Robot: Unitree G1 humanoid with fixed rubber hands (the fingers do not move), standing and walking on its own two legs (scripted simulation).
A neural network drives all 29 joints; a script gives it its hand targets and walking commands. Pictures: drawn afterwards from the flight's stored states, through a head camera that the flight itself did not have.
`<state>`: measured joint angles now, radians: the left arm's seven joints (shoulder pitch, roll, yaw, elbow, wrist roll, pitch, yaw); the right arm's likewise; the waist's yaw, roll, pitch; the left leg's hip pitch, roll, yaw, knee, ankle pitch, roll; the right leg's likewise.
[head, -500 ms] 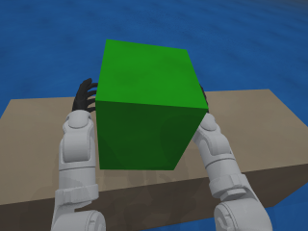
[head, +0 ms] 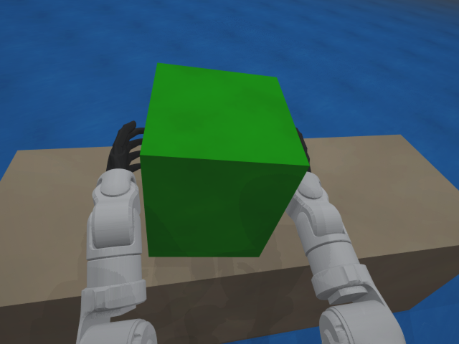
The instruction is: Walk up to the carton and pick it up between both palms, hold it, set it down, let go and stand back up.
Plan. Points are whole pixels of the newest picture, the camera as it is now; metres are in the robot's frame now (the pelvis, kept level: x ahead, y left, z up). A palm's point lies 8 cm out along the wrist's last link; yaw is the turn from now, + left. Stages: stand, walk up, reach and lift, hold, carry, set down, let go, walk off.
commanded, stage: hold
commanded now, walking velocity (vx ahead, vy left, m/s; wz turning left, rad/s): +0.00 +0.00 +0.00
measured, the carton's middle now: (212, 167) +0.36 +0.02 +0.15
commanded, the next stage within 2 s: none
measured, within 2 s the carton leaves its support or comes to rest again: neither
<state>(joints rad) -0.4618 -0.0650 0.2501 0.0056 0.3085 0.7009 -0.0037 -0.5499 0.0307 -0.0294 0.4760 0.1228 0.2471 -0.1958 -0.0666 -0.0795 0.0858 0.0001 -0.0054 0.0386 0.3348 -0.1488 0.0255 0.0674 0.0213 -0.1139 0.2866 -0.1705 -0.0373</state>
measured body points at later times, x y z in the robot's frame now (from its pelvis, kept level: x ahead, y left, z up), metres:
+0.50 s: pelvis +0.00 +0.00 +0.00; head -0.04 +0.04 +0.45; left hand +0.36 +0.16 +0.16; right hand +0.37 -0.13 +0.16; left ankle +0.04 +0.10 -0.75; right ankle +0.01 -0.09 -0.75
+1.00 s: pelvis +0.00 +0.00 +0.00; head -0.04 +0.03 +0.45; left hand +0.36 +0.16 +0.16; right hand +0.36 -0.13 +0.16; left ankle +0.04 +0.10 -0.75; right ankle +0.01 -0.09 -0.75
